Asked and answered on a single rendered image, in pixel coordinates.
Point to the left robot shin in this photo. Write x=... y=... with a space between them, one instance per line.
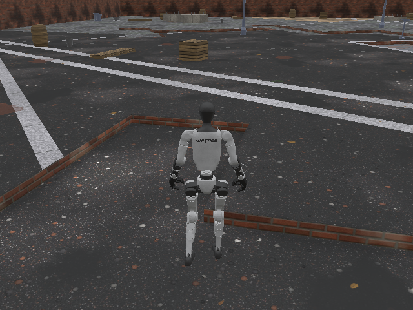
x=190 y=235

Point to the robot torso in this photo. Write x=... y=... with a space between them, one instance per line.
x=206 y=155

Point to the robot right upper arm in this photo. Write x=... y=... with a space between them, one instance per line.
x=230 y=145

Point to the robot left hand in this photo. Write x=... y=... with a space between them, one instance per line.
x=177 y=180

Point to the robot right hand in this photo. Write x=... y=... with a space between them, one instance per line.
x=239 y=182

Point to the left robot forearm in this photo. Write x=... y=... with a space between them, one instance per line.
x=175 y=169

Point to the right robot forearm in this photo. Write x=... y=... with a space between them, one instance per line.
x=238 y=170

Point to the robot left upper arm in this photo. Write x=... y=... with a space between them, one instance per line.
x=183 y=145

